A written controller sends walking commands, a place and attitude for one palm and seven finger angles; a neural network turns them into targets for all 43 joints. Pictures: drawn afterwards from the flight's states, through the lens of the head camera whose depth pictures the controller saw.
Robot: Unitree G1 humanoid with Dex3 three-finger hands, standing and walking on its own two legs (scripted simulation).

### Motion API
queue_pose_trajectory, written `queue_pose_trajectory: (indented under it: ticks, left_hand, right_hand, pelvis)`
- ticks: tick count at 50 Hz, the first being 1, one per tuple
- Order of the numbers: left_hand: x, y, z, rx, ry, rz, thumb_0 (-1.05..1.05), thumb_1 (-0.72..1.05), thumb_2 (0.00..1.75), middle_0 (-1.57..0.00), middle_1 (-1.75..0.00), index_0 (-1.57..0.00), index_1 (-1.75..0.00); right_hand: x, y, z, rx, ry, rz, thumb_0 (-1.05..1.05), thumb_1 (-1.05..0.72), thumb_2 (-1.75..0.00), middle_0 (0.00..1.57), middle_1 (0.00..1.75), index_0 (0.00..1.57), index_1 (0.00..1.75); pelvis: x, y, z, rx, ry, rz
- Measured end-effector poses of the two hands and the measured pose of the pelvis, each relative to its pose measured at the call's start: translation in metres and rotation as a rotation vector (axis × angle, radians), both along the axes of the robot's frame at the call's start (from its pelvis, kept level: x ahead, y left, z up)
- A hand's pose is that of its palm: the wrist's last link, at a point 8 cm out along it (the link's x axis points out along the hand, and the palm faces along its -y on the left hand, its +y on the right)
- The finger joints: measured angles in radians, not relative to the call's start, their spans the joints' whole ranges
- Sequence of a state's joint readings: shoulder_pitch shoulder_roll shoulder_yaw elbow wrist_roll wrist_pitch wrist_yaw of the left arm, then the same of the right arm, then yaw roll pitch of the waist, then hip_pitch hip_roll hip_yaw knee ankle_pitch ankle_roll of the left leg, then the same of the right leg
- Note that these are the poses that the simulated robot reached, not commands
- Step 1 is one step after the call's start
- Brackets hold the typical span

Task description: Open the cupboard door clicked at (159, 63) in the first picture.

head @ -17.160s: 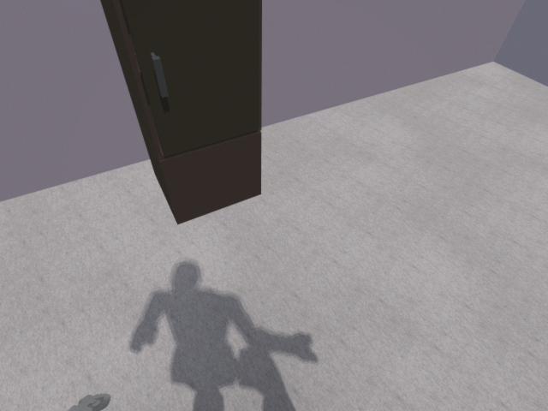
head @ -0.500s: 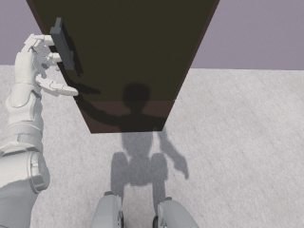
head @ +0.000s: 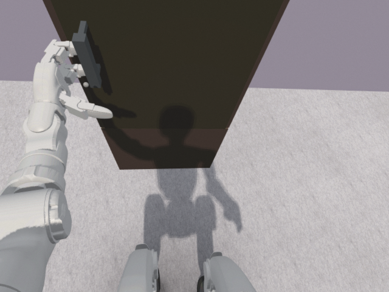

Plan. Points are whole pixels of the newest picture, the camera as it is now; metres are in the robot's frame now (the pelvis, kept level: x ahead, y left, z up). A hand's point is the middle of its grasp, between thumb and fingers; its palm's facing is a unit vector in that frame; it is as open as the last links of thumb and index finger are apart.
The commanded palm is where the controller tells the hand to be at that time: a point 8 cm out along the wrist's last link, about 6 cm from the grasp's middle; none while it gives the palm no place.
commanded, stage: close the thumb around the handle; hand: left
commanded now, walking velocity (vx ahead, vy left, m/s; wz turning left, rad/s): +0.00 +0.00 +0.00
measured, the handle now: (89, 56) +0.57 +0.20 +0.08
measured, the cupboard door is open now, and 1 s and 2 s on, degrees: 0 0 21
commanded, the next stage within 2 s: pull the door open along its arc in 0.78 s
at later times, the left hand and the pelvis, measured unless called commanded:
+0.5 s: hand (86, 83) +0.51 +0.20 +0.07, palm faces +0.04 -1.00 -0.01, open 9.2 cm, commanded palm +0.48 +0.22 +0.07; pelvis +0.00 +0.00 +0.00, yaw +0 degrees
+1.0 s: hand (87, 85) +0.50 +0.19 +0.07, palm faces +0.02 -1.00 -0.01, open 7.3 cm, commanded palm +0.47 +0.23 +0.07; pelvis +0.01 +0.00 +0.01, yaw -1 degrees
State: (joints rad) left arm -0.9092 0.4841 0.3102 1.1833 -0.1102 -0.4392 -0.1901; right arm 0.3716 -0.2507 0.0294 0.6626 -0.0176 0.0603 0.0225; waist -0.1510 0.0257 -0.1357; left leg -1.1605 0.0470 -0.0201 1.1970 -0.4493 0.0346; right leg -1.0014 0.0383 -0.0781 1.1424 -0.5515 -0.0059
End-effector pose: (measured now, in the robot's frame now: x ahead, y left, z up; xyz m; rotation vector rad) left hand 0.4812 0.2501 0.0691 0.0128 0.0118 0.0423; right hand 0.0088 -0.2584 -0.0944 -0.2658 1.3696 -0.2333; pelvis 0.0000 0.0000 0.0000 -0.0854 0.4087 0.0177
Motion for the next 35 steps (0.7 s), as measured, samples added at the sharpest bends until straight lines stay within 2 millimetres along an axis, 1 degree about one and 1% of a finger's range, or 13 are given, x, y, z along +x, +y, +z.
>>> queue_pose_trajectory:
  ticks: [7,12,19,30,31,35]
  left_hand:
    - [0.002,0.001,0.000,0.009,-0.007,-0.005,-0.01,-0.49,0.30,-0.27,-1.26,-0.30,-1.20]
    - [0.002,0.000,0.000,0.009,-0.006,-0.001,-0.01,-0.39,0.34,-0.26,-1.26,-0.30,-1.21]
    - [0.002,0.000,0.000,0.002,0.000,0.004,-0.01,-0.10,0.47,-0.26,-1.28,-0.32,-1.24]
    - [0.002,-0.001,0.000,0.001,0.002,0.006,0.00,0.48,0.72,-0.25,-1.30,-0.32,-1.27]
    - [0.002,-0.001,0.000,0.001,0.002,0.005,0.00,0.51,0.73,-0.24,-1.30,-0.31,-1.27]
    - [0.000,-0.002,0.000,0.003,-0.003,-0.004,0.00,0.53,0.73,-0.21,-1.30,-0.27,-1.27]
  right_hand:
    - [0.000,-0.004,0.000,-0.010,0.002,0.002,0.01,-0.91,-0.90,0.20,0.30,0.20,0.30]
    - [0.000,-0.006,-0.001,-0.008,0.009,0.003,0.01,-0.91,-0.90,0.20,0.30,0.20,0.30]
    - [0.003,-0.006,-0.001,-0.003,0.003,-0.002,0.01,-0.91,-0.90,0.20,0.30,0.20,0.30]
    - [0.008,-0.005,0.001,0.007,-0.007,-0.015,0.01,-0.91,-0.90,0.20,0.30,0.20,0.30]
    - [0.008,-0.005,0.001,0.008,-0.006,-0.016,0.01,-0.91,-0.90,0.20,0.30,0.20,0.30]
    - [0.010,-0.004,0.000,0.012,-0.002,-0.012,0.01,-0.91,-0.90,0.20,0.30,0.20,0.30]
  pelvis:
    - [-0.001,-0.001,-0.001,-0.001,0.005,0.002]
    - [0.000,-0.002,-0.002,0.000,0.007,0.002]
    - [0.001,-0.004,0.000,0.001,0.007,0.000]
    - [0.007,-0.004,0.003,0.004,0.001,-0.007]
    - [0.007,-0.004,0.003,0.004,0.001,-0.007]
    - [0.009,-0.004,0.004,0.005,0.000,-0.006]
